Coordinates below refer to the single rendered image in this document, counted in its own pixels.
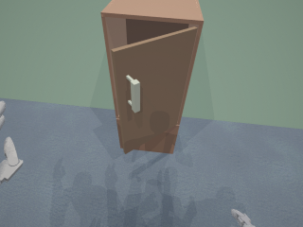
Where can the left robot hand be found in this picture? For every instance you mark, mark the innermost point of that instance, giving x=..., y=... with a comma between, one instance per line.
x=12, y=164

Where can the cupboard door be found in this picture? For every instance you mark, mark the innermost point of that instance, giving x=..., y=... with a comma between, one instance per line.
x=161, y=66

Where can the handle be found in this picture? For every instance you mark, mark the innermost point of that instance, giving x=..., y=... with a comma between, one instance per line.
x=135, y=94

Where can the right robot hand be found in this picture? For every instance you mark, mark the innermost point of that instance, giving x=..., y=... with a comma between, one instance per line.
x=241, y=218

